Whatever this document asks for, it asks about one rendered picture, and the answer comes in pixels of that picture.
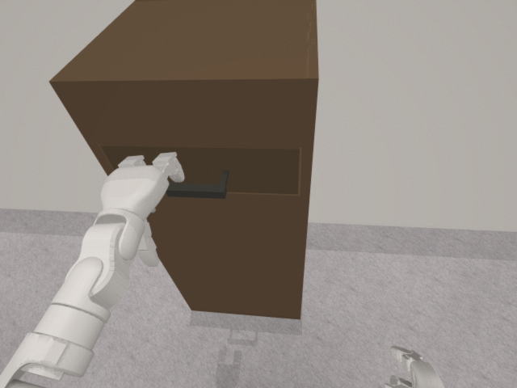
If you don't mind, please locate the left robot forearm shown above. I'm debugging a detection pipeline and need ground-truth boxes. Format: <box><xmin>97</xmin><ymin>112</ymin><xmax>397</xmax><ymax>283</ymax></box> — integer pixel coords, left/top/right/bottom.
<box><xmin>0</xmin><ymin>209</ymin><xmax>145</xmax><ymax>388</ymax></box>

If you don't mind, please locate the robot left hand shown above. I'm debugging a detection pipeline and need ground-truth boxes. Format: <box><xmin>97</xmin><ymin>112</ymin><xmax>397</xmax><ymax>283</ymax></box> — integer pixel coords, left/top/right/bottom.
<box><xmin>101</xmin><ymin>152</ymin><xmax>184</xmax><ymax>267</ymax></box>

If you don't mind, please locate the drawer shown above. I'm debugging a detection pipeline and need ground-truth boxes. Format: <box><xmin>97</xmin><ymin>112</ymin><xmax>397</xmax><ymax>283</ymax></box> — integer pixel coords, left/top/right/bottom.
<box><xmin>101</xmin><ymin>144</ymin><xmax>300</xmax><ymax>194</ymax></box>

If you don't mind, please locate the cabinet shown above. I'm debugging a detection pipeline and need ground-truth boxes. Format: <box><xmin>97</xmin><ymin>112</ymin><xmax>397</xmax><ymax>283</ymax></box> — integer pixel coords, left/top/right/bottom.
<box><xmin>49</xmin><ymin>0</ymin><xmax>319</xmax><ymax>319</ymax></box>

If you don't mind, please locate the handle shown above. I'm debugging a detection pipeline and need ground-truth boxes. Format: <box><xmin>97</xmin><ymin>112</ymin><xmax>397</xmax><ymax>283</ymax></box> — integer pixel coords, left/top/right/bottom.
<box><xmin>166</xmin><ymin>170</ymin><xmax>229</xmax><ymax>199</ymax></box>

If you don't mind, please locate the robot right hand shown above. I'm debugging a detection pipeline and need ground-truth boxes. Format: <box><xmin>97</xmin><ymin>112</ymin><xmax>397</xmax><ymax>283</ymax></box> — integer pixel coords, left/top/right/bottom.
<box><xmin>385</xmin><ymin>346</ymin><xmax>445</xmax><ymax>388</ymax></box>

